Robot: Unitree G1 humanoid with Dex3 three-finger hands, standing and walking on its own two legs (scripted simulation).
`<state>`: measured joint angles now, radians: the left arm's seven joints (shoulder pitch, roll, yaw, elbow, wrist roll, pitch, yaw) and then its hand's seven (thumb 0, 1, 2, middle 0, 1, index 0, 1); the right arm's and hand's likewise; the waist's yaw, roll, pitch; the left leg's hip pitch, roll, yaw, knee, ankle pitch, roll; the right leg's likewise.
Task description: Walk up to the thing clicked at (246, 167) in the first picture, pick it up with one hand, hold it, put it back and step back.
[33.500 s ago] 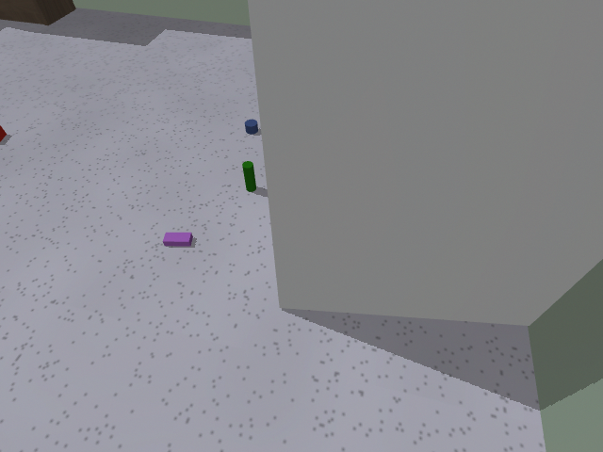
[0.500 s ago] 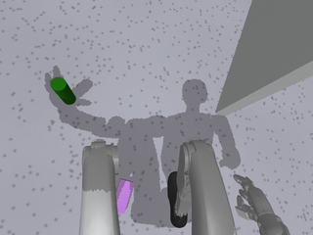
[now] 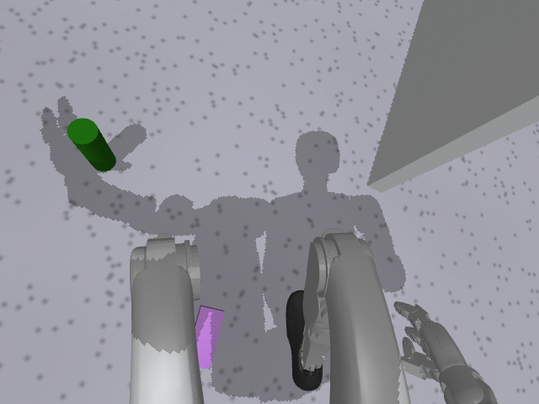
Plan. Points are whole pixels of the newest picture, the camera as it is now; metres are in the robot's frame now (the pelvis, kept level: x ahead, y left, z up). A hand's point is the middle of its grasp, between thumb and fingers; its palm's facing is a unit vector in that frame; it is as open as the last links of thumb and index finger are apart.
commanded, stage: go down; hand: left
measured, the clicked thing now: (94, 147) +0.52 +0.32 -0.29
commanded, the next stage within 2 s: approach in 0.12 s
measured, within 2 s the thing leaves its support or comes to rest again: neither
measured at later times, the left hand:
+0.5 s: hand out of the picture +0.37 +0.48 -0.03, palm faces +0.45 -0.89 -0.03, open 17.3 cm
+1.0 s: hand (24, 168) +0.44 +0.39 -0.21, palm faces +0.41 -0.91 +0.00, open 17.3 cm
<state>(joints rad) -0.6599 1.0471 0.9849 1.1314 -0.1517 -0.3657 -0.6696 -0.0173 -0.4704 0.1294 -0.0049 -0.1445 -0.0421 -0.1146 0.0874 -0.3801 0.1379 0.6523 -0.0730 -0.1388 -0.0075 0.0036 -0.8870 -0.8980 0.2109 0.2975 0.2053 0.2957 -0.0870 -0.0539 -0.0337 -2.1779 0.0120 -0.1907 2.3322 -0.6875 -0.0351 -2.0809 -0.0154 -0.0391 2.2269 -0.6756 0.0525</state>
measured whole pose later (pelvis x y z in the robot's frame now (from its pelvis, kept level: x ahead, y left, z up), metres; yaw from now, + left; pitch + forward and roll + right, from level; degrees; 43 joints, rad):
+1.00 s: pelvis -0.01 +0.02 -0.07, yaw -7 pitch +17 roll -16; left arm -0.74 1.09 0.82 1.54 -0.13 -0.87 -0.36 -0.02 -0.55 0.10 -0.05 -0.16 -0.08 -0.13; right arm -0.14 -0.40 0.45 0.55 -0.29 0.03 0.06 0.00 -0.90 -0.89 0.21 0.30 0.21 0.30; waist -0.21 -0.24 0.25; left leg -2.24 0.01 -0.34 2.63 -0.73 -0.02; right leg -2.09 0.06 -0.12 2.40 -0.65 0.06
